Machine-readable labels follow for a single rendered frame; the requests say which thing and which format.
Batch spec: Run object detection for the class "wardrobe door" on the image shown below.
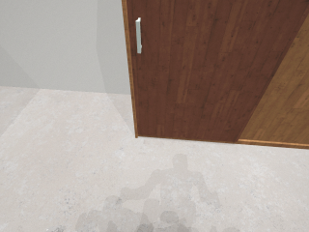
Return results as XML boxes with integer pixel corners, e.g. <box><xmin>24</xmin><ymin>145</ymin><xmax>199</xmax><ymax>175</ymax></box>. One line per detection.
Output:
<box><xmin>126</xmin><ymin>0</ymin><xmax>309</xmax><ymax>142</ymax></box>
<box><xmin>239</xmin><ymin>14</ymin><xmax>309</xmax><ymax>144</ymax></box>

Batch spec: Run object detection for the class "handle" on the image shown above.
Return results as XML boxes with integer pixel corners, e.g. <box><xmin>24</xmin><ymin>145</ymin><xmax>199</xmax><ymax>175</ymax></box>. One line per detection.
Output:
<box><xmin>135</xmin><ymin>17</ymin><xmax>142</xmax><ymax>54</ymax></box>

